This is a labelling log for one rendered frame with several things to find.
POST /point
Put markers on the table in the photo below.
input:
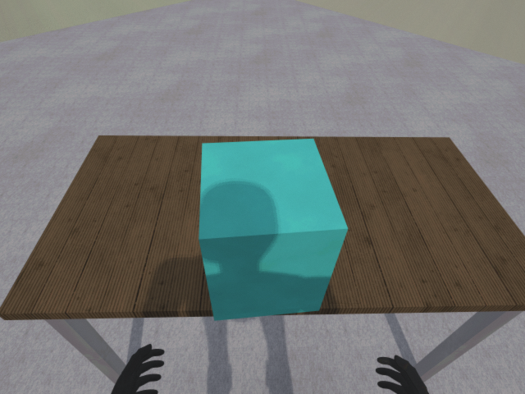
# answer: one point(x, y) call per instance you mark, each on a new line
point(425, 235)

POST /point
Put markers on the right robot hand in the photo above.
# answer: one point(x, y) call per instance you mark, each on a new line
point(408, 376)

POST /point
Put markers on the left robot hand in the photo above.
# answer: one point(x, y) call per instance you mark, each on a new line
point(130, 380)

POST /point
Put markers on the carton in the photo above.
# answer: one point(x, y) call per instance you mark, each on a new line
point(270, 227)

